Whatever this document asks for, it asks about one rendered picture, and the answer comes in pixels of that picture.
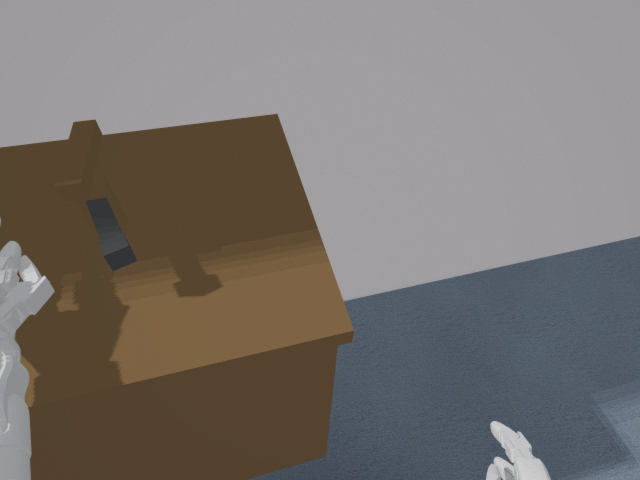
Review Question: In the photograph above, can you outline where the robot left forearm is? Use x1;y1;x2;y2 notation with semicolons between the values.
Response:
0;330;32;480

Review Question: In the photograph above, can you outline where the left robot hand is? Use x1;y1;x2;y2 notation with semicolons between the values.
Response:
0;217;55;339

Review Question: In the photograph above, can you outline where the counter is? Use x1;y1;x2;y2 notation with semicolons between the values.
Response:
0;114;354;480

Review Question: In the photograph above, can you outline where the right robot hand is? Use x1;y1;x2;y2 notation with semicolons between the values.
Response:
486;421;551;480

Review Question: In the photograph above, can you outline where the tap lever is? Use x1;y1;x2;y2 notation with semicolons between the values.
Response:
86;197;137;271

